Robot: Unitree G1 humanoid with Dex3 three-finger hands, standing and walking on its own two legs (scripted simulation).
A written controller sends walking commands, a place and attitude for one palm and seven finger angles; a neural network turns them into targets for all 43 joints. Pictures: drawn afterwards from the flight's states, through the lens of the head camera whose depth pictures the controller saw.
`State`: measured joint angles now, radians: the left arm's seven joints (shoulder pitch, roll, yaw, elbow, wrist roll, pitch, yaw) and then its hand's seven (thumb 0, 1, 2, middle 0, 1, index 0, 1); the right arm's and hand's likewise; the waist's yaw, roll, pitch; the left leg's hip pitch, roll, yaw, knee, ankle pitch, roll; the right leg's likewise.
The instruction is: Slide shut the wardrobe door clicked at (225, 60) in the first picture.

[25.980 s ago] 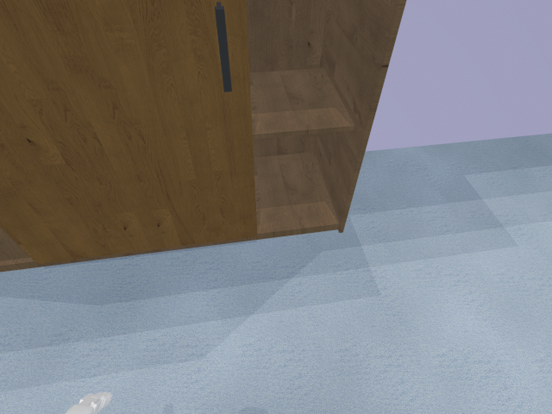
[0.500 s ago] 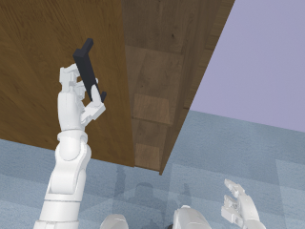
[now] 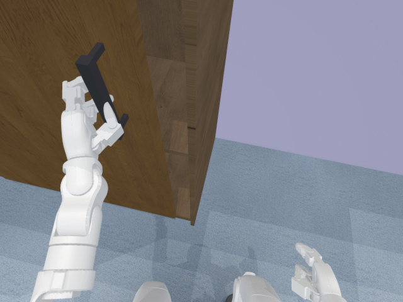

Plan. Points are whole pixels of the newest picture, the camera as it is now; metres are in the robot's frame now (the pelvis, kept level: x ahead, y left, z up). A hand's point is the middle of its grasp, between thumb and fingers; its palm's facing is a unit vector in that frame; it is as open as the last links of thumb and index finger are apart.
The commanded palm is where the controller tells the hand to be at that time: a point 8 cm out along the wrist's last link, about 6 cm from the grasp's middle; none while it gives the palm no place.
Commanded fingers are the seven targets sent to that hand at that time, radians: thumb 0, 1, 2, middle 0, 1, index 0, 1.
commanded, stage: step sideways, sliding the door along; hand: left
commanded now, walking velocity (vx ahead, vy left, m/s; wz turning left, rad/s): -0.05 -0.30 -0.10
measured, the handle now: (109, 97) +0.42 +0.25 +0.12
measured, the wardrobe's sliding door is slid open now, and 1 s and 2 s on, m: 0.07 0.00 0.00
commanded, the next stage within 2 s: stop walking and hold the door there in 1.32 s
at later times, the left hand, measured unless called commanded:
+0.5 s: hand (165, 130) +0.36 +0.13 +0.12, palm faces +0.57 -0.82 -0.04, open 7.2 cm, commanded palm +0.31 +0.09 +0.12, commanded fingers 0.00 0.90 0.90 -0.45 -1.40 -0.45 -1.40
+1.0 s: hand (173, 124) +0.37 +0.12 +0.12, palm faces +0.75 -0.66 -0.06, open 7.0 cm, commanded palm +0.32 +0.04 +0.13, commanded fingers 0.00 0.90 0.90 -0.45 -1.40 -0.45 -1.40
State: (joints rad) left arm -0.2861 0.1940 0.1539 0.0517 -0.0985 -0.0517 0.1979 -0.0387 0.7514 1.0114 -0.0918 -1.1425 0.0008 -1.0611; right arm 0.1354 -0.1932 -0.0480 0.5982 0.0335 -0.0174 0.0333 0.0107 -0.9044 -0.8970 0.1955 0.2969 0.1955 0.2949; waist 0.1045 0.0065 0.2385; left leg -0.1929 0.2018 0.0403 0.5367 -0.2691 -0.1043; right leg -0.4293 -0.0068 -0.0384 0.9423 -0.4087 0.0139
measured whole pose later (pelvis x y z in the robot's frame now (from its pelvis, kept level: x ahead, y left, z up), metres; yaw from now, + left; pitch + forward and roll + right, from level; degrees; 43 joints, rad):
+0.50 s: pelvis +0.03 -0.14 +0.00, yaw -2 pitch -4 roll -3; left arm -0.18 0.20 0.30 -0.05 -0.11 -0.05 0.26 -0.04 0.81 1.02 -0.09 -1.10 0.00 -1.02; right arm 0.13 -0.20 -0.06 0.56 0.03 -0.07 0.04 0.01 -0.90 -0.90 0.20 0.30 0.20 0.30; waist 0.14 0.04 0.26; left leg -0.12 0.24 0.07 0.51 -0.30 -0.13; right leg -0.40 -0.01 -0.04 0.87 -0.39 0.02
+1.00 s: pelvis +0.09 -0.20 +0.01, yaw -1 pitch -3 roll -3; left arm -0.03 0.20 0.42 -0.17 -0.11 0.00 0.36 -0.01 0.89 0.92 -0.08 -1.05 0.00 -0.99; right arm 0.17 -0.20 -0.05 0.60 0.04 -0.17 0.01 0.01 -0.91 -0.90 0.19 0.30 0.19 0.29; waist 0.13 0.02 0.24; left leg -0.11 0.12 0.07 0.49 -0.32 -0.03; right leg -0.31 -0.03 -0.06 0.79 -0.33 0.01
